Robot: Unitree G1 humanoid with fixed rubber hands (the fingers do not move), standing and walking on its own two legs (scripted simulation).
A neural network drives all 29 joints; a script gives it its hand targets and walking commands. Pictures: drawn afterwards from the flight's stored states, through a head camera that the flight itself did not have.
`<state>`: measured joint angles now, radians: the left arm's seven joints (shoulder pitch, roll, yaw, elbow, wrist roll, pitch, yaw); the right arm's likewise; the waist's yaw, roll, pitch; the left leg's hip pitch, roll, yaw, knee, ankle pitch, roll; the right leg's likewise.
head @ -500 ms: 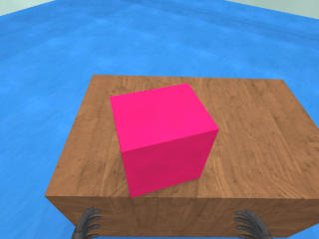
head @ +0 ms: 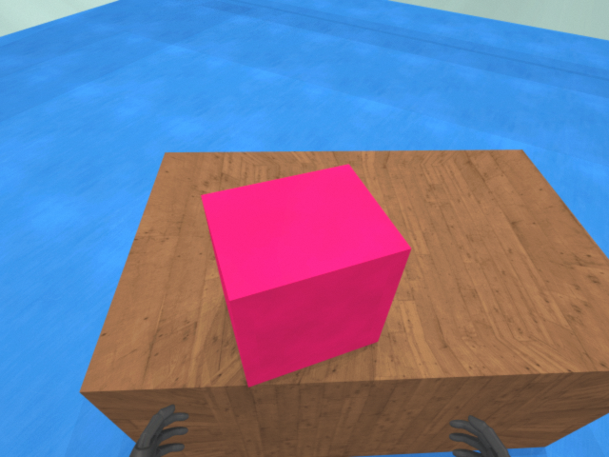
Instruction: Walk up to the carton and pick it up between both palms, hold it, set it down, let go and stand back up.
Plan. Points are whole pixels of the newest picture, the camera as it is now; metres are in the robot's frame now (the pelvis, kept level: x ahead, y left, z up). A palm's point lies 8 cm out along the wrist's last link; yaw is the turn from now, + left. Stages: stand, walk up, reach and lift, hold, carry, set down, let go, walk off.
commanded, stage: let go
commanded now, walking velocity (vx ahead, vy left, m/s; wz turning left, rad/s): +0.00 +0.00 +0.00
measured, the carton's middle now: (298, 276) +0.45 +0.04 -0.06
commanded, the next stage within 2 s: stand in 0.42 s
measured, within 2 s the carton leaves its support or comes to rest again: neither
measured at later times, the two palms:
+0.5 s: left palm out of the picture +0.15 +0.22 -0.09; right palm out of the picture +0.14 -0.24 -0.08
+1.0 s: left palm out of the picture +0.01 +0.25 -0.14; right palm out of the picture +0.00 -0.25 -0.11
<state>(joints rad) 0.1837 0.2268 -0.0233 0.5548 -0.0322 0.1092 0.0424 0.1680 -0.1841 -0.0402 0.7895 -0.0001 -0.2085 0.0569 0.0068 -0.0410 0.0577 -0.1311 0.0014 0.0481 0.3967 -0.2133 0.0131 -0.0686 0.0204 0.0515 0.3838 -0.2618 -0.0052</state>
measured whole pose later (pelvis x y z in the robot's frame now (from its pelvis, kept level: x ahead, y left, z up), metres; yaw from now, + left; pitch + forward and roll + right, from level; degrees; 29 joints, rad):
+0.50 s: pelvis +0.00 -0.01 +0.00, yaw +0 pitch -3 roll +0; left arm 0.19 0.21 0.00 0.60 0.01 0.05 0.02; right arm 0.19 -0.20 -0.03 0.76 0.00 -0.17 0.02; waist 0.00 -0.04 0.05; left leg -0.15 0.01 0.04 0.43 -0.23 0.00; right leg -0.08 0.03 0.03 0.41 -0.28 -0.02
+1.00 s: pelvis -0.03 +0.01 +0.00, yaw +1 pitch -5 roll -1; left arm 0.32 0.24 -0.01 0.89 0.01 -0.01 0.01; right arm 0.35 -0.24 0.01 0.87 0.00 -0.02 -0.03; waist -0.01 -0.03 0.04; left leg -0.18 0.01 0.03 0.47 -0.21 0.02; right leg -0.08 0.03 0.02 0.39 -0.22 0.01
